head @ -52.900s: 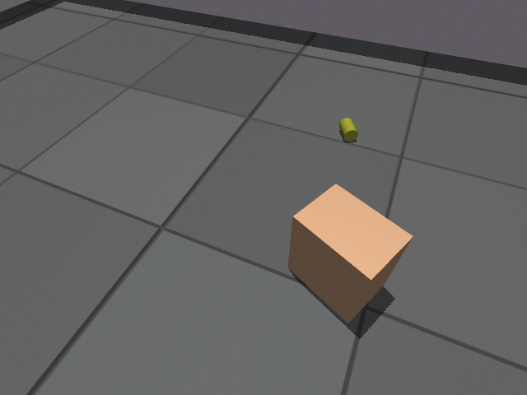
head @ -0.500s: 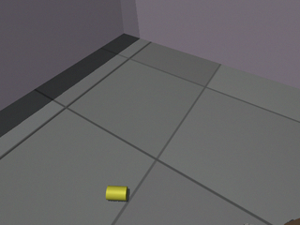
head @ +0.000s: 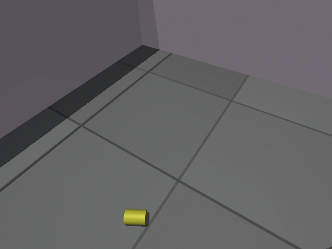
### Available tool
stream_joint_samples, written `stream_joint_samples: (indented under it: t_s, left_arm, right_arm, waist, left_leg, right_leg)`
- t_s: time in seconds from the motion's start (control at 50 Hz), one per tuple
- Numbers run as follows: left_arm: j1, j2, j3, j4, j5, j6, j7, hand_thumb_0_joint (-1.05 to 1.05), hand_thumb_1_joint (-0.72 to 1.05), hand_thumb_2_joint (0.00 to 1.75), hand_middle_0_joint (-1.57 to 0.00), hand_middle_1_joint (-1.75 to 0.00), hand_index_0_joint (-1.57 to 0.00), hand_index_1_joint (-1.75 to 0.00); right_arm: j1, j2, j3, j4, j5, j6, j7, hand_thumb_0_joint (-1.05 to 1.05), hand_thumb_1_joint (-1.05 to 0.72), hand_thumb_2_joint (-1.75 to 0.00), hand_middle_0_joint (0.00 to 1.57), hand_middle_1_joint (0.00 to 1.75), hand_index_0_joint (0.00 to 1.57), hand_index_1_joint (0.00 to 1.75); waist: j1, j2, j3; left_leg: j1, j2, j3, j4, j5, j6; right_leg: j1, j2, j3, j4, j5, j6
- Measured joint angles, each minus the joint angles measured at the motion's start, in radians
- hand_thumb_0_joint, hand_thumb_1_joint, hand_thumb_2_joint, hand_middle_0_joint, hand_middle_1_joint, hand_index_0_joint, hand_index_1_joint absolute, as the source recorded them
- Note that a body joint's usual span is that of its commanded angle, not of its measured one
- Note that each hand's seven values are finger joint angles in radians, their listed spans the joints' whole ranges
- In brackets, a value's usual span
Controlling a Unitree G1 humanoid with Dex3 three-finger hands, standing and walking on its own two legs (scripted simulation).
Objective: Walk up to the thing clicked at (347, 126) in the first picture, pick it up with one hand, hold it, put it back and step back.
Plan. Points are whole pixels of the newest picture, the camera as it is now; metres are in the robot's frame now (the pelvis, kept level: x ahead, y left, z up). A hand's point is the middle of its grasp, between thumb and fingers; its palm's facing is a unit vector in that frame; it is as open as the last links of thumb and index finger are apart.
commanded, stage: stand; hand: left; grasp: from above
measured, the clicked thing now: (135, 216) +0.45 +0.23 -0.74
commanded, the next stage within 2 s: step back in 1.64 s
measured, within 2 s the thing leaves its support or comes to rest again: neither
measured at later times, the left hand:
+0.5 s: hand out of the picture +0.07 +0.23 -0.16, palm faces +0.01 -0.95 -0.32, open 7.4 cm
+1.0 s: hand out of the picture +0.09 +0.23 -0.16, palm faces +0.00 -0.94 -0.33, open 7.4 cm
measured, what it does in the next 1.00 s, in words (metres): stands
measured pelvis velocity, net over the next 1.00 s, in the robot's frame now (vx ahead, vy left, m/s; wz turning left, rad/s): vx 0.02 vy -0.01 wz -0.01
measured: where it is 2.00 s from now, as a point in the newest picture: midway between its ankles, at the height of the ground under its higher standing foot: outside the picture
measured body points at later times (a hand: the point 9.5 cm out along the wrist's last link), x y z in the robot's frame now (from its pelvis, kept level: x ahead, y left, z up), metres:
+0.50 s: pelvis +0.01 -0.01 +0.00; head +0.01 -0.01 +0.45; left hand +0.07 +0.28 -0.14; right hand +0.06 -0.29 -0.14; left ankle +0.03 +0.11 -0.74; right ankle +0.02 -0.14 -0.74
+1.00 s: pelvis +0.02 -0.01 +0.00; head +0.03 -0.01 +0.45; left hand +0.09 +0.28 -0.13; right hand +0.09 -0.30 -0.13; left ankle +0.03 +0.11 -0.74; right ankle +0.02 -0.14 -0.74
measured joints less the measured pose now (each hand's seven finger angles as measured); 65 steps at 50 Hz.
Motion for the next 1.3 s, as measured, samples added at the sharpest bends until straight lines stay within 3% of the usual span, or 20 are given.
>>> stream_joint_samples:
  t_s: [1.3]
  left_arm:
    - [-0.093,0.034,-0.013,0.014,-0.017,-0.009,-0.022,0.0,0.91,0.9,-0.2,-0.3,-0.2,-0.3]
  right_arm:
    - [-0.056,-0.039,0.024,0.043,0.01,-0.012,0.01,0.0,-0.9,-0.89,0.2,0.3,0.21,0.3]
  waist:
    - [-0.015,-0.016,-0.005]
  left_leg:
    - [0.036,0.016,0.008,-0.078,0.004,-0.013]
  right_leg:
    - [0.027,0.016,0.008,-0.071,0.006,-0.011]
